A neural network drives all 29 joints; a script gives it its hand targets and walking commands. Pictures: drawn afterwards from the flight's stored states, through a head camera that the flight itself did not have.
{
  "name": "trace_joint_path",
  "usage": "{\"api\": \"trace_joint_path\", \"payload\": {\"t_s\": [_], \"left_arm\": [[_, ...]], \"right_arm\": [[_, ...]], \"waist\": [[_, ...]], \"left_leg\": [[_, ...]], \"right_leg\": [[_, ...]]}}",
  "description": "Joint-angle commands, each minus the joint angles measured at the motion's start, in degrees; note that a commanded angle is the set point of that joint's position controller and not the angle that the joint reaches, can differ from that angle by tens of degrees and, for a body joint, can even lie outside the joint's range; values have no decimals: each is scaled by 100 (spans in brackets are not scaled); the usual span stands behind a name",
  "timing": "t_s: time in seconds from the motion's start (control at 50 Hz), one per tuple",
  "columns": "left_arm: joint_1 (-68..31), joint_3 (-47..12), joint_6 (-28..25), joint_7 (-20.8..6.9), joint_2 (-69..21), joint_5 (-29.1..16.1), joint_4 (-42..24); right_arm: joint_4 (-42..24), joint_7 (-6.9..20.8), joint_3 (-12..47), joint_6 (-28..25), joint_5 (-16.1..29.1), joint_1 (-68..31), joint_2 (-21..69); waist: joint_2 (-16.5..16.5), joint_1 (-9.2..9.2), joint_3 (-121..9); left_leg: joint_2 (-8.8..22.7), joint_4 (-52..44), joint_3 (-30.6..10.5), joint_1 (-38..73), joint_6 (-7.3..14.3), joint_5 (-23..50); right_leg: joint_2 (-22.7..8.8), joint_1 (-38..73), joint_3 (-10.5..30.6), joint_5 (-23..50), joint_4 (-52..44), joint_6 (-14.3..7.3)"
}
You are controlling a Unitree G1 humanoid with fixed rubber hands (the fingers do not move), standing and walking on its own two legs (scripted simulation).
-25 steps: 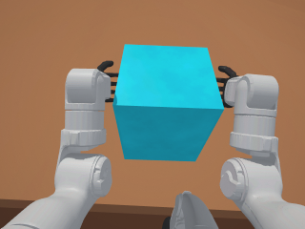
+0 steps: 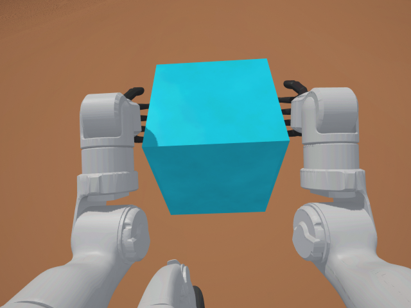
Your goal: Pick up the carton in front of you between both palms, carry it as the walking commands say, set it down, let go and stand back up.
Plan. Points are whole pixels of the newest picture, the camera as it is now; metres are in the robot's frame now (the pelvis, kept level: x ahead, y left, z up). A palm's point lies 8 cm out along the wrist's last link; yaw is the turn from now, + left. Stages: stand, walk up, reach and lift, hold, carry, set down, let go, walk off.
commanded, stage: carry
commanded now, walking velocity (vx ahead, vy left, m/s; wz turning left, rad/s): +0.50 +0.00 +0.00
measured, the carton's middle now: (214, 143) +0.41 -0.03 +0.10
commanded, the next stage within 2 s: none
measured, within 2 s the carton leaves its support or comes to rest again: neither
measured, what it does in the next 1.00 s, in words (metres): climbs: right foot, then left foot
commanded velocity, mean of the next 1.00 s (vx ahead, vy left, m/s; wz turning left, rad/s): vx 0.39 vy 0.00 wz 0.00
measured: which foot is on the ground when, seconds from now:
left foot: down 0.00-0.56, up 0.58-0.94, down 0.96-1.00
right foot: down 0.00-0.00, up 0.02-0.52, down 0.54-1.00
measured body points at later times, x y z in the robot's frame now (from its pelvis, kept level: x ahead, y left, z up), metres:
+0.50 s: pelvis +0.30 +0.00 +0.12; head +0.28 +0.01 +0.57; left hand +0.68 +0.15 +0.32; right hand +0.68 -0.14 +0.33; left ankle +0.18 +0.09 -0.60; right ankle +0.45 -0.10 -0.59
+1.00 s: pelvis +0.56 +0.02 +0.13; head +0.61 +0.01 +0.58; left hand +0.92 +0.16 +0.22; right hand +0.93 -0.13 +0.22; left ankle +0.66 +0.12 -0.61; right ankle +0.46 -0.09 -0.60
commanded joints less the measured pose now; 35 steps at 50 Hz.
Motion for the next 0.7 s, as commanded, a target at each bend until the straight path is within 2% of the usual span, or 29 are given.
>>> {"api": "trace_joint_path", "payload": {"t_s": [0.0,0.02,0.04,0.06,0.08,0.1,0.12,0.14,0.16,0.18,0.2,0.24,0.3,0.36,0.42,0.46,0.48,0.5,0.52,0.54,0.56,0.58,0.6,0.62,0.66,0.68], "left_arm": [[-3803,-2073,-221,-1536,-6119,-2269,-182],[-4005,-2058,-282,-1454,-5854,-2082,-312],[-4120,-2111,-265,-1409,-5967,-2056,-549],[-4589,-2203,-332,-1357,-5924,-2135,-1000],[-4744,-2321,-346,-1285,-5987,-2192,-1239],[-4891,-2446,-367,-1223,-5907,-2251,-1518],[-4918,-2571,-378,-1174,-5902,-2293,-1687],[-4941,-2671,-374,-1144,-5980,-2375,-1766],[-5012,-2677,-401,-1130,-5885,-2398,-1881],[-4801,-2824,-341,-1116,-5956,-2443,-1761],[-4691,-2914,-310,-1116,-5988,-2456,-1736],[-4579,-2966,-231,-1131,-6029,-2504,-1567],[-4389,-3032,-74,-1195,-6157,-2606,-1071],[-4309,-2880,-8,-1343,-6420,-2759,-383],[-4328,-2580,-28,-1475,-6614,-2825,223],[-4315,-2327,-93,-1531,-6652,-2820,581],[-4249,-2196,-148,-1548,-6619,-2790,777],[-4196,-2066,-216,-1568,-6600,-2746,889],[-4075,-1878,-279,-1579,-6514,-2681,1002],[-4236,-1678,-357,-1551,-6283,-2526,1024],[-4088,-1664,-392,-1555,-6469,-2511,1131],[-4070,-1596,-459,-1575,-6541,-2503,962],[-4169,-1696,-521,-1600,-6708,-2564,711],[-4373,-1829,-580,-1621,-6879,-2667,377],[-4542,-2001,-631,-1614,-7117,-2795,-86],[-4462,-2073,-645,-1597,-7191,-2804,-203]], "right_arm": [[-467,1470,2716,-226,3064,-4232,6834],[-494,1577,2740,-253,3315,-4444,7188],[-873,1621,2879,-314,3392,-4645,7255],[-1177,1679,2887,-389,3499,-4931,7325],[-1297,1708,2966,-396,3557,-5048,7492],[-1352,1728,3021,-396,3597,-4970,7546],[-1317,1729,2995,-380,3592,-4806,7572],[-1247,1714,2952,-352,3534,-4623,7555],[-1139,1705,2843,-329,3429,-4438,7436],[-1008,1689,2803,-270,3347,-4233,7425],[-1036,1677,2767,-238,3248,-4106,7317],[-1007,1633,2696,-170,3052,-4001,7027],[-656,1617,2551,-50,2824,-3674,6763],[-288,1661,2258,-48,2577,-3567,6428],[45,1716,1990,-97,2439,-3623,6296],[286,1724,1796,-158,2351,-3629,6206],[437,1726,1678,-187,2312,-3622,6205],[540,1734,1596,-231,2295,-3619,6233],[655,1746,1556,-267,2289,-3660,6261],[633,1766,1519,-303,2341,-3935,6518],[643,1754,1586,-342,2328,-3930,6577],[605,1742,1631,-408,2350,-3995,6752],[468,1729,1692,-479,2406,-4037,6883],[291,1708,1792,-530,2495,-4084,7016],[-158,1630,1991,-616,2671,-4179,7229],[-333,1590,2100,-646,2716,-4126,7332]], "waist": [[1547,-386,-4160],[924,-275,-4436],[546,-173,-3995],[339,-91,-3398],[451,14,-3056],[402,57,-2875],[239,25,-2739],[99,-44,-2706],[-63,-64,-2564],[-139,-51,-2706],[30,-103,-2737],[373,-99,-2737],[517,-117,-2517],[772,-153,-2158],[933,-182,-1794],[1038,9,-1856],[898,173,-2045],[652,361,-2305],[49,477,-2705],[-1450,477,-2969],[-1633,562,-2809],[-1224,550,-2672],[-641,525,-2636],[-456,455,-2524],[-636,363,-2626],[-733,327,-2660]], "left_leg": [[1734,-4307,-5832,5969,1217,684],[1533,-3916,-5660,5923,1264,1001],[1374,-3484,-5040,5607,1081,835],[1293,-3410,-4522,5162,777,693],[1285,-3458,-4154,5005,616,483],[1217,-3484,-3722,4935,536,50],[1232,-3603,-3527,4954,519,-91],[1377,-3735,-3433,5029,639,134],[1378,-3694,-3259,5097,614,303],[1379,-3720,-3005,5325,618,1027],[1440,-3824,-2856,5480,675,1398],[1331,-4025,-2453,5828,705,1625],[1056,-4190,-1632,5795,531,1972],[854,-4320,-1314,5885,348,2543],[741,-4156,-981,6186,129,3507],[723,-3584,-759,6134,-138,4748],[708,-3060,-492,5893,-391,4922],[651,-2309,-349,5265,-576,4151],[535,-1318,-287,4295,-712,2246],[-248,37,-447,2369,-902,47],[-455,786,-929,1425,-824,-1222],[-203,947,-1139,1129,-673,-1136],[-6,806,-1213,1086,-632,-805],[187,468,-1254,1172,-630,-514],[305,-62,-1121,1494,-749,-126],[322,-360,-1055,1579,-823,-44]], "right_leg": [[1894,-2809,748,-569,6712,204],[1779,-3236,1964,-563,8061,-38],[1567,-3674,1775,-580,8294,-207],[1321,-4056,1527,-719,8076,-331],[1119,-4363,1532,-686,7900,-445],[1026,-4493,1413,-892,7695,-505],[974,-4680,1310,-977,7494,-528],[955,-4748,1140,-1739,6878,-503],[904,-4932,1133,-2219,6239,-469],[851,-4880,821,-1870,5882,-457],[758,-5079,772,-1338,5638,-403],[651,-5344,679,-595,4894,-322],[690,-4903,330,115,3395,-187],[947,-4411,-41,289,2031,-145],[1204,-3996,-424,440,989,-195],[1486,-3049,-609,411,400,-274],[1535,-1987,-701,763,-168,-263],[1259,-845,-431,735,-283,-253],[198,321,981,1092,58,-311],[-1061,1642,3400,1499,-109,-1235],[-1064,1743,3922,1098,-567,-1528],[-845,1620,3350,975,-495,-1384],[-705,1356,2868,867,-489,-1196],[-602,963,2474,737,-604,-1037],[-434,640,1937,115,-975,-859],[-404,609,1737,32,-1113,-856]]}}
